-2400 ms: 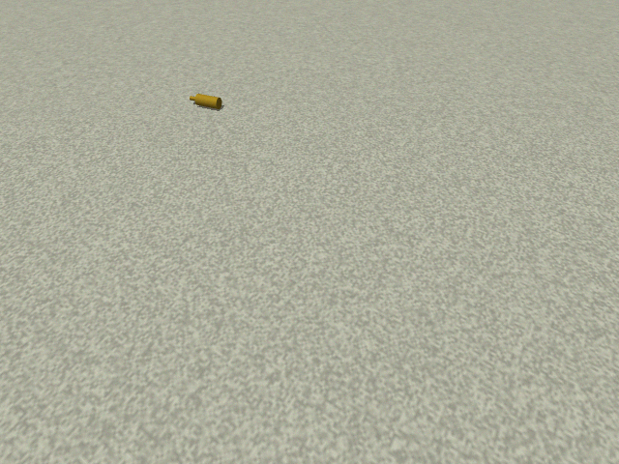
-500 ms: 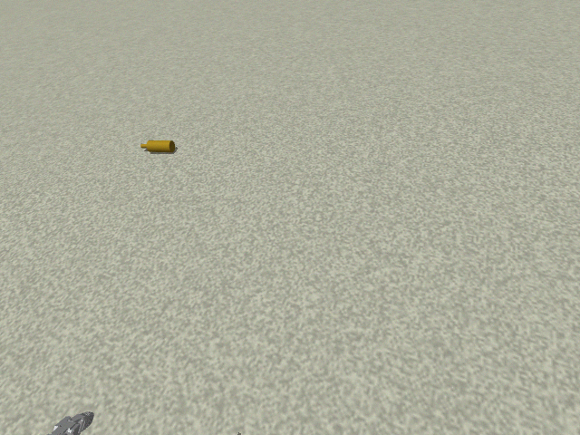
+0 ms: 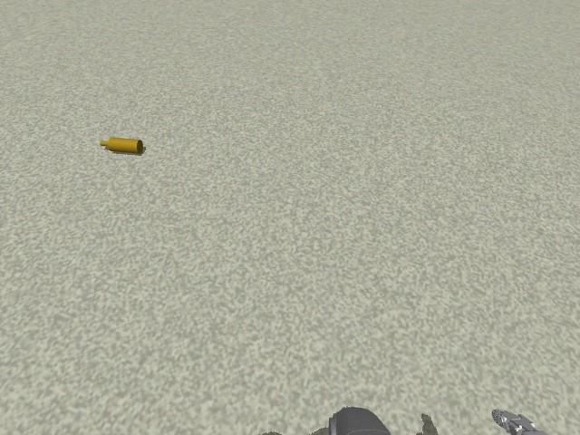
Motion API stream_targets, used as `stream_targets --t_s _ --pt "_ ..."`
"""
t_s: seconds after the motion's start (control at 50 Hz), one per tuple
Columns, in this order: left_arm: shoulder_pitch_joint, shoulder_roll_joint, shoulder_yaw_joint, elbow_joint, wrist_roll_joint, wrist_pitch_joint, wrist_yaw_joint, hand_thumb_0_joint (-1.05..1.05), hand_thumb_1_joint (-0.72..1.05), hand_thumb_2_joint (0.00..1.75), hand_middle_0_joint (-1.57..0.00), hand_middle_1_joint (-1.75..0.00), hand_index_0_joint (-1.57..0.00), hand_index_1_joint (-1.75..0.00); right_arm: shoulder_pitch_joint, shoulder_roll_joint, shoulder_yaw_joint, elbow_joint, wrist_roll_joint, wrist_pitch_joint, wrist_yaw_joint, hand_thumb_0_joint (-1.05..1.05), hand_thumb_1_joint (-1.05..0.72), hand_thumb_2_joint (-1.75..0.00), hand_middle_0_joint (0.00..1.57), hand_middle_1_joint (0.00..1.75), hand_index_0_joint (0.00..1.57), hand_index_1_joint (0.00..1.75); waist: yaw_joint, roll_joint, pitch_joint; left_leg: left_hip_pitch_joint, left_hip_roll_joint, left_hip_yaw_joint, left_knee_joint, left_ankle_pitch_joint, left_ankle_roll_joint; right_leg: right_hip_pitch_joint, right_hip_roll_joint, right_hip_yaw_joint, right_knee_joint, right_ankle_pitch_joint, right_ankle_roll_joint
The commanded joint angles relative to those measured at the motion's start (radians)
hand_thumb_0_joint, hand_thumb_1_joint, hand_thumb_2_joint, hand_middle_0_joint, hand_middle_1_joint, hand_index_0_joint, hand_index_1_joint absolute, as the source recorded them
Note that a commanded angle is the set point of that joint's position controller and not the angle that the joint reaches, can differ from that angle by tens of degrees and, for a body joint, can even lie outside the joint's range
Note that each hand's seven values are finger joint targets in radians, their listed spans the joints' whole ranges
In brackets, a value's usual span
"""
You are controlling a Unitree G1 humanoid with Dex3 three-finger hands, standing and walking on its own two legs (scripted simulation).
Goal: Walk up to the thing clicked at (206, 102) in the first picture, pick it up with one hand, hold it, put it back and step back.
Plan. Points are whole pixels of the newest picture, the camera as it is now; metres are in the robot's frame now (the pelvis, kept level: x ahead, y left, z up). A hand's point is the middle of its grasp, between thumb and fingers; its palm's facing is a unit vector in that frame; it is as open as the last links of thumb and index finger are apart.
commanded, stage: walk up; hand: left
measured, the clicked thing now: (120, 145) +1.49 +0.82 -0.73
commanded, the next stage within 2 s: none
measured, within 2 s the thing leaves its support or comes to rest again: neither
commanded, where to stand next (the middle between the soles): +0.98 +0.56 m, yaw -8 degrees
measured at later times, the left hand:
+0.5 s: hand (72, 312) +0.33 +0.37 -0.11, palm faces -0.01 -0.87 -0.49, open 7.4 cm
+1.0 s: hand (61, 214) +0.56 +0.49 -0.13, palm faces -0.12 -0.88 -0.46, open 7.4 cm
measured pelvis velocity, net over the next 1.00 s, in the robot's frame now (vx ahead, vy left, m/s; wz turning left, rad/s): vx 0.46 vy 0.21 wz -0.07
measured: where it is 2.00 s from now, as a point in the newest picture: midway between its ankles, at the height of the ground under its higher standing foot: (163, 264)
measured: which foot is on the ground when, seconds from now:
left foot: down 0.00-0.26, up 0.28-0.62, down 0.64-1.00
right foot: up 0.00-0.22, down 0.24-0.66, up 0.68-1.00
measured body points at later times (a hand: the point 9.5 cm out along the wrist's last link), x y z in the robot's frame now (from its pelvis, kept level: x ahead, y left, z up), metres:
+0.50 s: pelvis +0.25 +0.08 +0.00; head +0.26 +0.04 +0.45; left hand +0.33 +0.41 -0.08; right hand +0.33 -0.25 -0.13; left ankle +0.32 +0.25 -0.69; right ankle +0.25 -0.06 -0.73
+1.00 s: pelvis +0.46 +0.21 -0.01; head +0.48 +0.18 +0.44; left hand +0.56 +0.53 -0.10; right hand +0.48 -0.12 -0.14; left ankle +0.43 +0.29 -0.73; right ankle +0.57 +0.11 -0.73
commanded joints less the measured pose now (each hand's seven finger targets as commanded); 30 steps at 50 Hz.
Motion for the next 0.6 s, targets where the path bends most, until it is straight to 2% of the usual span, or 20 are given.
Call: stream_targets --t_s 0.0,0.04,0.08,0.1,0.14,0.16,0.18,0.2,0.22,0.24,0.26,0.28,0.3,0.34,0.36,0.38,0.42,0.48,0.52,0.58 --pt "-0.012 0.169 0.05 -0.074 0.007 -0.01 0.001 0.0 0.9 0.9 -0.2 -0.3 -0.2 -0.3 0.021 -0.256 -0.065 -0.073 -0.009 -0.022 -0.019 0.0 -0.9 -0.9 0.2 0.3 0.2 0.3 -0.019 0.197 -0.026 0.147 0.237 -0.22 -0.305 0.011 0.198 -0.106 -0.055 -0.014 -0.203 0.024 0.023" --pt "-0.042 0.169 0.057 -0.087 0.013 -0.005 -0.005 0.0 0.9 0.9 -0.2 -0.3 -0.2 -0.3 0.022 -0.262 -0.063 -0.09 -0.014 -0.02 -0.014 0.0 -0.9 -0.9 0.2 0.3 0.2 0.3 -0.018 0.187 -0.007 0.096 0.237 -0.215 -0.341 -0.06 0.188 -0.05 -0.053 -0.051 -0.277 0.099 0.025" --pt "-0.07 0.166 0.06 -0.097 0.01 -0.001 -0.013 0.0 0.9 0.9 -0.2 -0.3 -0.2 -0.3 0.003 -0.253 -0.058 -0.102 -0.019 -0.015 -0.011 0.0 -0.9 -0.9 0.2 0.3 0.2 0.3 -0.014 0.155 0.009 0.063 0.186 -0.165 -0.348 -0.1 0.146 0.007 -0.026 -0.083 -0.368 0.174 0.019" --pt "-0.089 0.158 0.062 -0.101 0.01 -0.001 -0.016 0.0 0.9 0.9 -0.2 -0.3 -0.2 -0.3 0.016 -0.251 -0.059 -0.102 -0.021 -0.01 -0.009 0.0 -0.9 -0.9 0.2 0.3 0.2 0.3 -0.02 0.139 0.013 0.054 0.178 -0.156 -0.34 -0.081 0.126 0.046 -0.011 -0.097 -0.401 0.202 0.013" --pt "-0.107 0.148 0.065 -0.112 0.01 -0.005 -0.014 0.0 0.9 0.9 -0.2 -0.3 -0.2 -0.3 0.032 -0.249 -0.056 -0.104 -0.022 -0.004 -0.012 0.0 -0.9 -0.9 0.2 0.3 0.2 0.3 -0.012 0.104 0.009 0.056 0.199 -0.151 -0.277 0.055 0.108 0.129 0.005 -0.116 -0.438 0.202 0.0" --pt "-0.071 0.145 0.068 -0.103 0.01 -0.008 -0.009 0.0 0.9 0.9 -0.2 -0.3 -0.2 -0.3 0.028 -0.247 -0.056 -0.108 -0.02 0.0 -0.016 0.0 -0.9 -0.9 0.2 0.3 0.2 0.3 0.019 0.058 -0.015 0.047 0.197 -0.142 -0.199 0.16 0.095 0.221 0.023 -0.117 -0.473 0.199 -0.009" --pt "0.004 0.155 0.079 -0.084 0.011 -0.01 -0.001 0.0 0.9 0.9 -0.2 -0.3 -0.2 -0.3 0.023 -0.24 -0.05 -0.117 -0.019 0.0 -0.02 0.0 -0.9 -0.9 0.2 0.3 0.2 0.3 0.065 0.013 -0.067 0.029 0.172 -0.102 -0.07 0.307 0.065 0.355 0.039 -0.124 -0.525 0.211 -0.022" --pt "0.11 0.192 0.097 -0.063 0.014 -0.014 0.012 0.0 0.9 0.9 -0.2 -0.3 -0.2 -0.3 0.032 -0.22 -0.041 -0.123 -0.021 -0.003 -0.022 0.0 -0.9 -0.9 0.2 0.3 0.2 0.3 0.12 -0.052 -0.143 -0.016 0.103 -0.041 0.146 0.393 0.023 0.53 0.028 -0.102 -0.586 0.163 -0.045" --pt "0.233 0.271 0.126 -0.053 0.026 -0.02 0.027 0.0 0.9 0.9 -0.2 -0.3 -0.2 -0.3 0.074 -0.173 -0.026 -0.136 -0.017 -0.008 -0.024 0.0 -0.9 -0.9 0.2 0.3 0.2 0.3 0.171 -0.203 -0.233 -0.175 0.024 -0.039 0.428 0.133 -0.02 0.703 -0.178 0.213 -0.664 0.02 -0.094" --pt "0.219 0.331 0.131 -0.082 0.021 -0.018 0.039 0.0 0.9 0.9 -0.2 -0.3 -0.2 -0.3 0.115 -0.192 -0.025 -0.138 -0.014 0.001 -0.026 0.0 -0.9 -0.9 0.2 0.3 0.2 0.3 0.145 -0.207 -0.227 -0.426 -0.074 -0.133 0.596 -0.315 -0.063 0.792 -0.404 0.648 -0.775 -0.08 -0.216" --pt "0.145 0.326 0.123 -0.098 0.004 -0.014 0.047 0.0 0.9 0.9 -0.2 -0.3 -0.2 -0.3 0.085 -0.273 -0.046 -0.105 -0.022 0.019 -0.037 0.0 -0.9 -0.9 0.2 0.3 0.2 0.3 0.12 -0.04 -0.183 -0.414 -0.005 -0.261 0.698 -0.293 -0.057 0.64 -0.433 0.686 -0.784 -0.173 -0.273" --pt "0.092 0.303 0.12 -0.119 -0.003 -0.013 0.049 0.0 0.9 0.9 -0.2 -0.3 -0.2 -0.3 0.062 -0.281 -0.049 -0.096 -0.017 0.021 -0.036 0.0 -0.9 -0.9 0.2 0.3 0.2 0.3 0.111 0.009 -0.115 -0.422 0.014 -0.292 0.734 -0.239 -0.057 0.558 -0.391 0.571 -0.811 -0.149 -0.273" --pt "0.051 0.278 0.11 -0.13 -0.001 -0.018 0.049 0.0 0.9 0.9 -0.2 -0.3 -0.2 -0.3 0.066 -0.264 -0.045 -0.084 -0.009 0.02 -0.033 0.0 -0.9 -0.9 0.2 0.3 0.2 0.3 0.089 0.016 -0.079 -0.414 0.036 -0.302 0.713 -0.163 -0.046 0.499 -0.34 0.44 -0.807 -0.071 -0.241" --pt "-0.008 0.239 0.099 -0.133 0.007 -0.028 0.046 0.0 0.9 0.9 -0.2 -0.3 -0.2 -0.3 0.112 -0.243 -0.04 -0.051 -0.003 0.025 -0.019 0.0 -0.9 -0.9 0.2 0.3 0.2 0.3 0.031 -0.025 -0.034 -0.314 0.063 -0.289 0.584 -0.091 -0.045 0.349 -0.241 0.22 -0.816 0.021 -0.167" --pt "-0.024 0.239 0.097 -0.137 0.014 -0.036 0.042 0.0 0.9 0.9 -0.2 -0.3 -0.2 -0.3 0.12 -0.23 -0.043 -0.043 -0.01 0.032 -0.009 0.0 -0.9 -0.9 0.2 0.3 0.2 0.3 0.017 -0.055 -0.018 -0.299 0.066 -0.27 0.564 -0.071 -0.051 0.306 -0.228 0.163 -0.822 0.068 -0.169" --pt "-0.015 0.244 0.097 -0.143 0.02 -0.042 0.039 0.0 0.9 0.9 -0.2 -0.3 -0.2 -0.3 0.118 -0.218 -0.044 -0.043 -0.015 0.038 -0.002 0.0 -0.9 -0.9 0.2 0.3 0.2 0.3 0.016 -0.062 -0.015 -0.293 0.074 -0.257 0.507 -0.064 -0.062 0.29 -0.223 0.131 -0.813 0.111 -0.171" --pt "-0.018 0.262 0.106 -0.146 0.027 -0.053 0.035 0.0 0.9 0.9 -0.2 -0.3 -0.2 -0.3 0.073 -0.205 -0.046 -0.058 -0.02 0.043 0.012 0.0 -0.9 -0.9 0.2 0.3 0.2 0.3 0.022 -0.086 -0.008 -0.283 0.103 -0.224 0.39 -0.048 -0.072 0.265 -0.224 0.076 -0.807 0.121 -0.178" --pt "-0.017 0.289 0.112 -0.144 0.034 -0.059 0.033 0.0 0.9 0.9 -0.2 -0.3 -0.2 -0.3 -0.01 -0.2 -0.051 -0.075 -0.026 0.04 0.03 0.0 -0.9 -0.9 0.2 0.3 0.2 0.3 0.036 -0.101 -0.007 -0.21 0.128 -0.173 0.238 0.019 -0.064 0.208 -0.202 0.019 -0.794 0.049 -0.163" --pt "-0.01 0.3 0.107 -0.133 0.033 -0.056 0.03 0.0 0.9 0.9 -0.2 -0.3 -0.2 -0.3 -0.055 -0.199 -0.058 -0.076 -0.025 0.035 0.038 0.0 -0.9 -0.9 0.2 0.3 0.2 0.3 0.037 -0.089 -0.006 -0.143 0.113 -0.136 0.17 0.073 -0.056 0.172 -0.189 -0.005 -0.779 0.01 -0.146" --pt "-0.051 0.315 0.103 -0.133 0.034 -0.042 0.033 0.0 0.9 0.9 -0.2 -0.3 -0.2 -0.3 0.013 -0.212 -0.072 -0.044 -0.026 0.032 0.037 0.0 -0.9 -0.9 0.2 0.3 0.2 0.3 -0.027 -0.078 -0.048 0.037 0.072 -0.065 0.106 0.041 -0.039 0.118 -0.193 -0.024 -0.667 0.026 -0.122"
